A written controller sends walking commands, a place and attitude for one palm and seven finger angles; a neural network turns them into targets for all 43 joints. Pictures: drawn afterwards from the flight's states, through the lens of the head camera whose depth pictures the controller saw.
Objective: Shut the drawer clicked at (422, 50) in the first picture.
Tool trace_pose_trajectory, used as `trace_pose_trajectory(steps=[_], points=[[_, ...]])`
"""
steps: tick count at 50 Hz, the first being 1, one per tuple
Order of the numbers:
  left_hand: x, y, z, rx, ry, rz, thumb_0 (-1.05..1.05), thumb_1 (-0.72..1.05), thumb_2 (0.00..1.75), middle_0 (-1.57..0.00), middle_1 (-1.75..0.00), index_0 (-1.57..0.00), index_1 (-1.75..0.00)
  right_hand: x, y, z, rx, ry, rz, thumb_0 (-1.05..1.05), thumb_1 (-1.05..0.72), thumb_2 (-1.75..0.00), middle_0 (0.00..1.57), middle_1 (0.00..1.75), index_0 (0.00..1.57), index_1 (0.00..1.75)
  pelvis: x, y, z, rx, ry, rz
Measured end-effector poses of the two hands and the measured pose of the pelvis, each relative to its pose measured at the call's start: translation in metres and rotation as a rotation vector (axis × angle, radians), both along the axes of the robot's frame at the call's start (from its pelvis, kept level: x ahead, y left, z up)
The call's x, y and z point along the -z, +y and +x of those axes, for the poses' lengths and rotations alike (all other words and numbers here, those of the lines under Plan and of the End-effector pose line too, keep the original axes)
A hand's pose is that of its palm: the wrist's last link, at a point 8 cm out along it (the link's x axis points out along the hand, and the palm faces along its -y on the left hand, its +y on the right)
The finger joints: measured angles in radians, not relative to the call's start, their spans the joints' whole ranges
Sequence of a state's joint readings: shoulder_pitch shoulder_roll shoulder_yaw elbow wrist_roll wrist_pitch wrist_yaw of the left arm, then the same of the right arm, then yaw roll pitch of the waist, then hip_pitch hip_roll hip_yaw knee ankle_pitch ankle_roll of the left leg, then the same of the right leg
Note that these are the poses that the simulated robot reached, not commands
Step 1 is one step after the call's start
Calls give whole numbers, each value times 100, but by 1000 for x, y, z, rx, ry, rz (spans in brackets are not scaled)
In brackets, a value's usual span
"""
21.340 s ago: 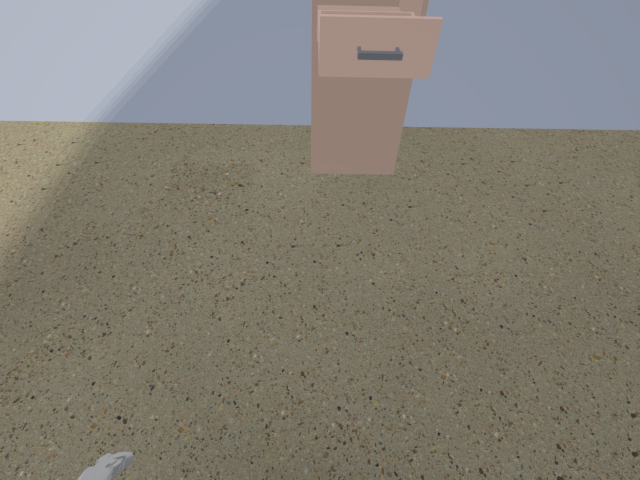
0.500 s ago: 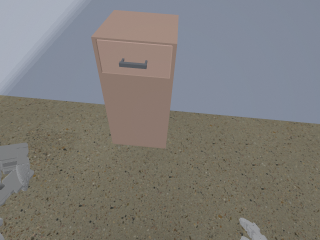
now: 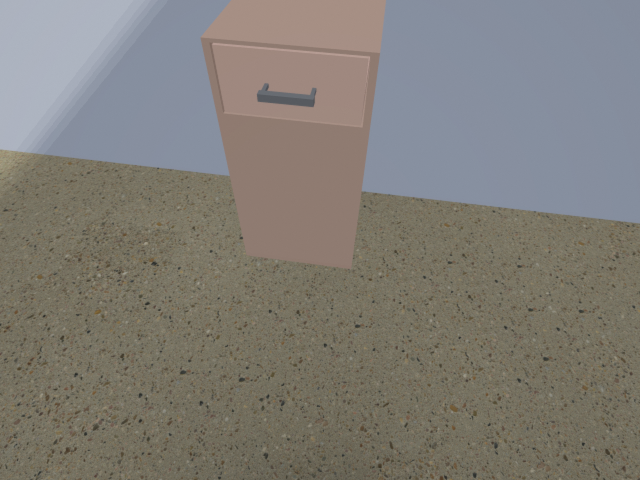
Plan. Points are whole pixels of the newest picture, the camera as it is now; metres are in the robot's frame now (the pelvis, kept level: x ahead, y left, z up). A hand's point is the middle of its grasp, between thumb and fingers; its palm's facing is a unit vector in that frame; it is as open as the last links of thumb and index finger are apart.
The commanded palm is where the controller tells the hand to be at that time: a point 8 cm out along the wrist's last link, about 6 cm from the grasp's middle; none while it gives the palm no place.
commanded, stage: let the arm hang, fingers relaxed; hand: left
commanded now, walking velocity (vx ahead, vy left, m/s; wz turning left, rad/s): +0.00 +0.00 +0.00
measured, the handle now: (287, 94) +0.95 +0.13 -0.03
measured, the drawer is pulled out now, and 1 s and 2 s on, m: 0.00 0.00 0.00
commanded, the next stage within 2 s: look to check the result in 0.64 s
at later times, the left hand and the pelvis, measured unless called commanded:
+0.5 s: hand out of the picture +0.05 +0.20 -0.17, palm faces -0.02 -0.97 -0.23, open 7.3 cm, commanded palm none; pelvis +0.00 +0.01 +0.01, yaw -1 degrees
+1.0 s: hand out of the picture +0.06 +0.22 -0.16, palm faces -0.02 -0.97 -0.26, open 7.4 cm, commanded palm none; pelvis +0.02 +0.01 +0.01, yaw -1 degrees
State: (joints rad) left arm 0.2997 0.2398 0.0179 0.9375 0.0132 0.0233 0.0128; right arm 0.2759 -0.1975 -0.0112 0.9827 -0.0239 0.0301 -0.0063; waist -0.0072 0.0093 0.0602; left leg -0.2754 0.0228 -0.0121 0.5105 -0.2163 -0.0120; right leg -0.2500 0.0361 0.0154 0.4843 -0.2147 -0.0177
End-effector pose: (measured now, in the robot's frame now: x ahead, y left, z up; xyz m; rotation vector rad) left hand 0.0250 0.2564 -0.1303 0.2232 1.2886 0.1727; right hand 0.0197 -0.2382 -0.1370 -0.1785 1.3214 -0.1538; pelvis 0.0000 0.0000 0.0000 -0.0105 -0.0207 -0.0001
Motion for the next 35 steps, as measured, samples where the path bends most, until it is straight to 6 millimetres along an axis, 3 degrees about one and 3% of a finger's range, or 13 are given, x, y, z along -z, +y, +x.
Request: trace_pose_trajectory(steps=[7,15,26,35], points=[[-5,5,-27,-20,92,19,1,90,89,-52,-68,-53,-67,6,2,-25,31,63,19,0,-91,-90,20,30,20,30,-3,3,-1,8,-6,7],[-1,-1,-14,-12,72,0,0,90,89,-28,-40,-29,-40,6,5,-32,53,76,19,0,-91,-90,20,30,20,30,-4,5,-1,13,-14,9],[3,-6,19,14,19,-35,0,90,89,-20,-31,-21,-31,2,10,-26,66,70,5,0,-91,-90,20,30,20,30,-5,10,5,18,-9,9],[1,2,30,13,18,-22,0,90,89,-20,-30,-20,-30,1,13,-9,58,56,4,0,-91,-90,20,30,20,30,-7,13,13,16,-6,12]])
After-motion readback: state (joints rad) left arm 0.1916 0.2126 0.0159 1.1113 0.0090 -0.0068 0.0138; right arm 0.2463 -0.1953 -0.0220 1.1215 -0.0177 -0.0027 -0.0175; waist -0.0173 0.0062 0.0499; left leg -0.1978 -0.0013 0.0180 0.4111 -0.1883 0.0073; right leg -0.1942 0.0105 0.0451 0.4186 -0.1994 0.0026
